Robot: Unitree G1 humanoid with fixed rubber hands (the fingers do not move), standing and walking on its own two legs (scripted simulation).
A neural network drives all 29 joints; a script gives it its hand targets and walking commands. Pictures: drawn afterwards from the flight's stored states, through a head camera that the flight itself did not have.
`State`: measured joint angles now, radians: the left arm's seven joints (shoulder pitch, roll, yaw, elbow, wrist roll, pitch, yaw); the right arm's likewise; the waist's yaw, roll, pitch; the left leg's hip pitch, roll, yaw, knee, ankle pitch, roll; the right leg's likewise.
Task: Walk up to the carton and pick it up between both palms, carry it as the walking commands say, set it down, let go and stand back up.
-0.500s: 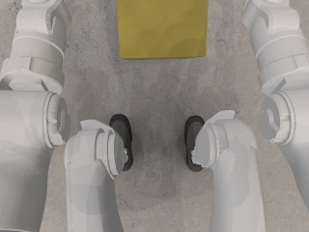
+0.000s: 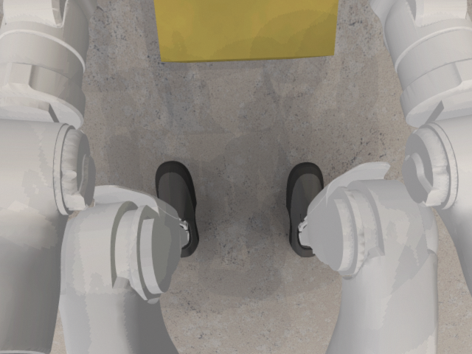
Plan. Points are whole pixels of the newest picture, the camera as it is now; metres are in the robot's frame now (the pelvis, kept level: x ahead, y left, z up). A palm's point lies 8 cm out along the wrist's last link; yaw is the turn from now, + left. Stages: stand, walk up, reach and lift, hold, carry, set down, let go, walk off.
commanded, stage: reach and lift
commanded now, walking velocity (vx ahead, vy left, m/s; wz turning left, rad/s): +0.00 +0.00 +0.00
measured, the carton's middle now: out of the picture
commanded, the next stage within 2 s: none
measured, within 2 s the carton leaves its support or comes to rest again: leaves its support in 1.38 s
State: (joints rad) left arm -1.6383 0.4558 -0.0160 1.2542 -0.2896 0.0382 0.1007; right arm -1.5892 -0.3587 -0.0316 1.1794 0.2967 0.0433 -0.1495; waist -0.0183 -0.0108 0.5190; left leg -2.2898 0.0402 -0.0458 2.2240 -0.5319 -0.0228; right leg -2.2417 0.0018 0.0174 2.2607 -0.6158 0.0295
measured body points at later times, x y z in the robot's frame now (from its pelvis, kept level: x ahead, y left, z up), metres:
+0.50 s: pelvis +0.00 +0.00 +0.01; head +0.39 +0.01 +0.22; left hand +0.58 +0.15 -0.20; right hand +0.57 -0.15 -0.19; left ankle +0.12 +0.13 -0.32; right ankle +0.11 -0.13 -0.32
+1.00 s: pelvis +0.00 +0.00 +0.00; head +0.39 +0.01 +0.22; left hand +0.58 +0.14 -0.19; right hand +0.57 -0.15 -0.19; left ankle +0.12 +0.13 -0.32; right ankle +0.11 -0.13 -0.32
